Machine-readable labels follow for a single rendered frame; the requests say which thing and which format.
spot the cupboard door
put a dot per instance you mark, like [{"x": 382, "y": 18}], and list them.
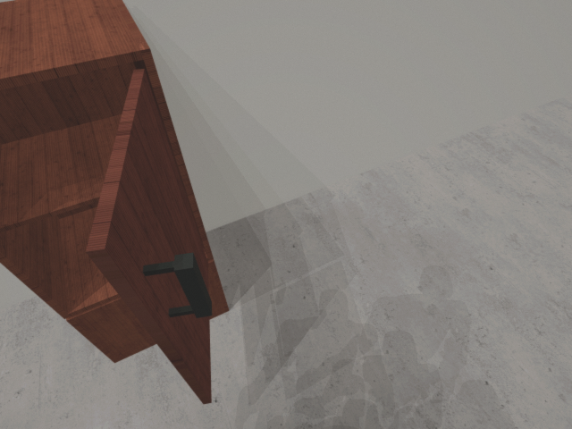
[{"x": 143, "y": 218}]

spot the handle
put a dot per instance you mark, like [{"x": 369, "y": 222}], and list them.
[{"x": 187, "y": 271}]

